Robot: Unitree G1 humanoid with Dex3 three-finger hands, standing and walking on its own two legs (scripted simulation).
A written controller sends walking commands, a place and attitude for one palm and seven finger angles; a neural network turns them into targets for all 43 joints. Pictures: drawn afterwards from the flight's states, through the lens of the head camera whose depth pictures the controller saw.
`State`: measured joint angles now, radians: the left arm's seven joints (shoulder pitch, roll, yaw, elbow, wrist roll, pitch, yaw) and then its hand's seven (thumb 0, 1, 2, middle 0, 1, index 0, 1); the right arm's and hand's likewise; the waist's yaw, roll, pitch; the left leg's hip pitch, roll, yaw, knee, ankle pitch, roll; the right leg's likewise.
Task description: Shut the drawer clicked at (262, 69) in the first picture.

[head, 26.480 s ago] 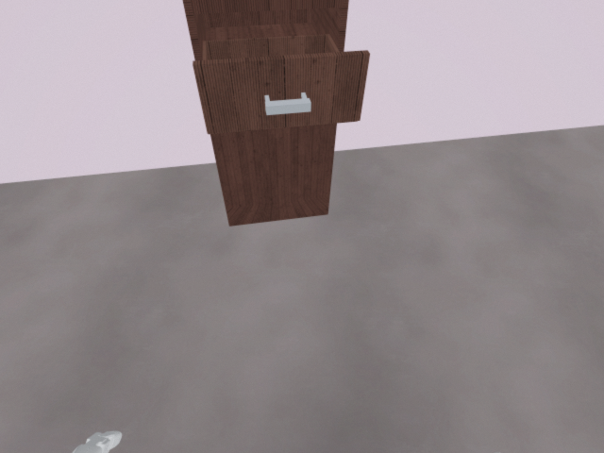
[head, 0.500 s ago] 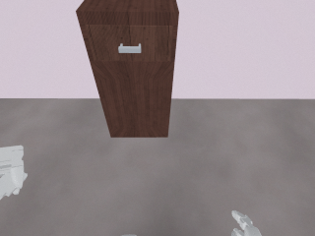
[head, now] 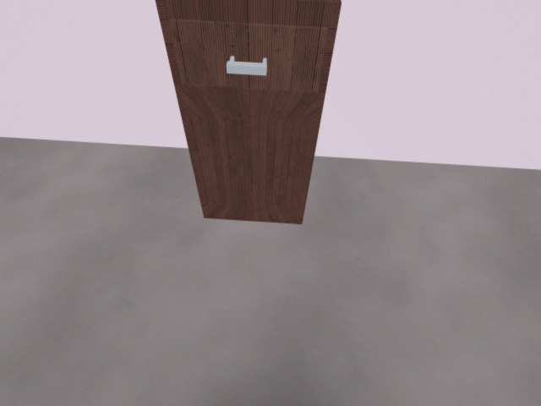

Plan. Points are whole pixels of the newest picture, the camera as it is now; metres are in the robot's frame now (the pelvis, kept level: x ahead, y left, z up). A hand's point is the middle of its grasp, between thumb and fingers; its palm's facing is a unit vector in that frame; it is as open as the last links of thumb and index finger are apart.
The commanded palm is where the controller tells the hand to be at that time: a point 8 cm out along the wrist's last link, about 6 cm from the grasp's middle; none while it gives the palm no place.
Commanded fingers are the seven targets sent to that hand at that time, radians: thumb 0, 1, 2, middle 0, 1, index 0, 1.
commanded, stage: let the arm hang, fingers relaxed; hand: left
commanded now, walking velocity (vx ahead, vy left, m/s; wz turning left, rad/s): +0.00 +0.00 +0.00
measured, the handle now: (247, 64) +0.93 +0.11 +0.01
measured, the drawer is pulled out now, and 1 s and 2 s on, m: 0.00 0.00 0.00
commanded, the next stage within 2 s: look to check the result in 0.64 s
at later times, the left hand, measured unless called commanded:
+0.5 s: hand out of the picture +0.01 +0.18 -0.17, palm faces +0.00 -0.98 -0.19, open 7.3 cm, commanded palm none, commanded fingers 0.00 0.90 0.90 -0.20 -0.30 -0.20 -0.30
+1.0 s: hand out of the picture +0.01 +0.19 -0.17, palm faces +0.00 -0.98 -0.21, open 7.4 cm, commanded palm none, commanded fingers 0.00 0.90 0.90 -0.20 -0.30 -0.20 -0.30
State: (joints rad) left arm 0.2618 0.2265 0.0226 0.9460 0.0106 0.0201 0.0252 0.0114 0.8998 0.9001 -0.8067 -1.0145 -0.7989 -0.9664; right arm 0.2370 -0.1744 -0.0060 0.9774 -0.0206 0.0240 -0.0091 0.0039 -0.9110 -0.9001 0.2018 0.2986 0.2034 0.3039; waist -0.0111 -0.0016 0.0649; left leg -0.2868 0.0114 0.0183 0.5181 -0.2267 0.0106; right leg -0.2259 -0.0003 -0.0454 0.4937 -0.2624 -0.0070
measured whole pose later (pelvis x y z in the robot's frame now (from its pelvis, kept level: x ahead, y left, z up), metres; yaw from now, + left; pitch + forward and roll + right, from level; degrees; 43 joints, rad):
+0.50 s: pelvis +0.00 +0.01 +0.01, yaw -1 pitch -2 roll +0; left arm 0.24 0.15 0.01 1.15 0.01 0.00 0.03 0.00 0.90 0.90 -0.21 -0.31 -0.21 -0.31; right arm 0.26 -0.15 -0.01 1.14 -0.02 0.01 -0.02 0.00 -0.91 -0.90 0.20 0.30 0.20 0.30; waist -0.02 0.00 0.05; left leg -0.20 -0.01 0.05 0.40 -0.17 0.03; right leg -0.16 -0.02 -0.02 0.41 -0.21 0.01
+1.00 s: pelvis +0.00 +0.01 +0.01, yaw -1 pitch -2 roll +0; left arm 0.24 0.17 0.02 1.16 0.01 -0.01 0.03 0.00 0.90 0.90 -0.20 -0.30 -0.20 -0.30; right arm 0.25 -0.17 -0.02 1.14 -0.01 0.00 -0.03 0.00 -0.91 -0.90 0.20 0.30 0.20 0.30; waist -0.02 0.01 0.06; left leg -0.20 0.00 0.05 0.40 -0.17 0.02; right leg -0.16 -0.01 -0.01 0.40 -0.21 0.01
